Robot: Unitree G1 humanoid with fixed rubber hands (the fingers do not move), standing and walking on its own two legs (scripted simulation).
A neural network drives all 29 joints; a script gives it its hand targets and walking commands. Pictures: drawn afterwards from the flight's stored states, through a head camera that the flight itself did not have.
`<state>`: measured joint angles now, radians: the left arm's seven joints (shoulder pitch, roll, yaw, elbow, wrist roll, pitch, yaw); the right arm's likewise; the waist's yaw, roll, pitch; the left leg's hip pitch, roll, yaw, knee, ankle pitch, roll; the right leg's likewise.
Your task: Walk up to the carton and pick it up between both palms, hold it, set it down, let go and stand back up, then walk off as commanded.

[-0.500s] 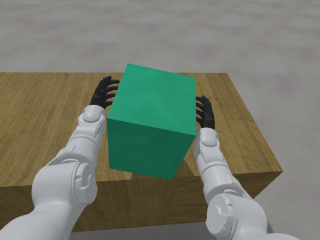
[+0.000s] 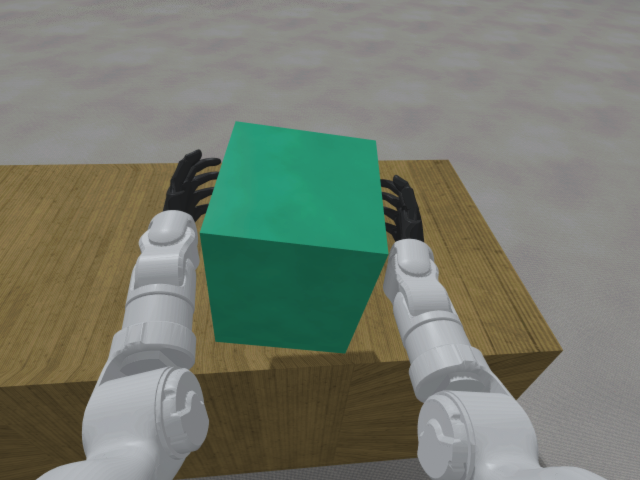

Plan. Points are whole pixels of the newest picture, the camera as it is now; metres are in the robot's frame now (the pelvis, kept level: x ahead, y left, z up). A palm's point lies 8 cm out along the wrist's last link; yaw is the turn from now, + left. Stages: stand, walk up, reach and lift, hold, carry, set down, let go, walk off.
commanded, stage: reach and lift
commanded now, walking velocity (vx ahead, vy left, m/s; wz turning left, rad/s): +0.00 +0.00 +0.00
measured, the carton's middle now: (293, 243) +0.42 +0.02 +0.07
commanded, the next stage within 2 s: hold in 1.74 s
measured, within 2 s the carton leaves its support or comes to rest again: neither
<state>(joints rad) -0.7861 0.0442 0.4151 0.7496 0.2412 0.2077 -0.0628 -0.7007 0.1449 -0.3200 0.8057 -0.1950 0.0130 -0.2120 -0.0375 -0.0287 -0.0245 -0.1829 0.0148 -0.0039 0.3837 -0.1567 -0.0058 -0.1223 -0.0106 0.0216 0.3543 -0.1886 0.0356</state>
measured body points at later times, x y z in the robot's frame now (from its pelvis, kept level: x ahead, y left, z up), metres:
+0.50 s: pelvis -0.01 +0.00 +0.00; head -0.05 +0.01 +0.45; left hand +0.39 +0.16 +0.19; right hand +0.38 -0.13 +0.16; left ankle +0.03 +0.12 -0.75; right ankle +0.00 -0.14 -0.75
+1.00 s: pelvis -0.01 +0.00 +0.00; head -0.07 +0.01 +0.45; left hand +0.38 +0.17 +0.20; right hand +0.38 -0.13 +0.18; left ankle +0.03 +0.12 -0.75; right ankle +0.00 -0.14 -0.75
